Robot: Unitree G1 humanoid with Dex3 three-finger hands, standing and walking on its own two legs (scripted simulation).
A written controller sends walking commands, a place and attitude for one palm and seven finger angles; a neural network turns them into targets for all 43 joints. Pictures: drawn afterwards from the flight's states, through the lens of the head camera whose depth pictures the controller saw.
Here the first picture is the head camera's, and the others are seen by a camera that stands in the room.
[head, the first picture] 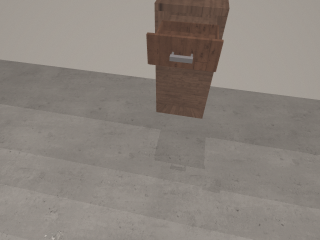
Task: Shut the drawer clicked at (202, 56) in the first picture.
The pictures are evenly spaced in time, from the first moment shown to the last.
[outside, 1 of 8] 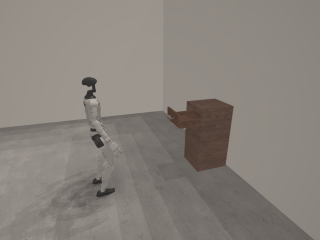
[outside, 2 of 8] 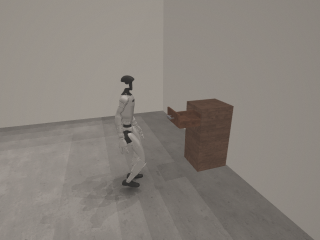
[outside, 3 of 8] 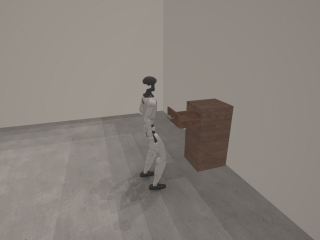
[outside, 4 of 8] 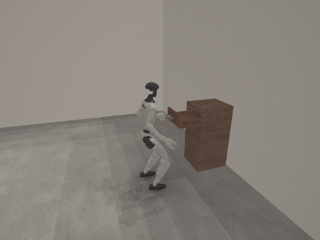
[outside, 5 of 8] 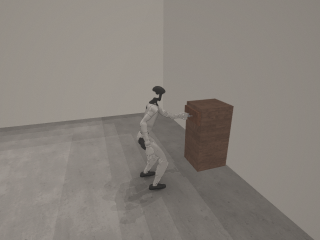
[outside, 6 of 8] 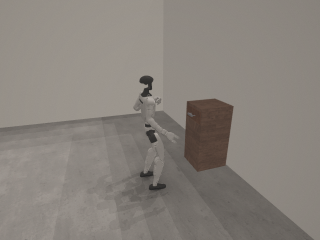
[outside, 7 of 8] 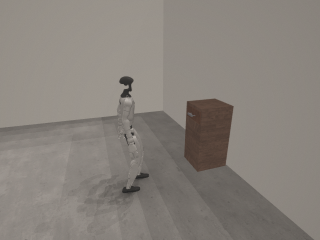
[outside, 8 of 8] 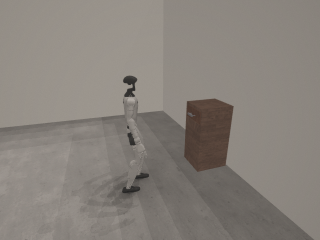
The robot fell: no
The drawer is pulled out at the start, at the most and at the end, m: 0.29 0.29 0.00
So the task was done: yes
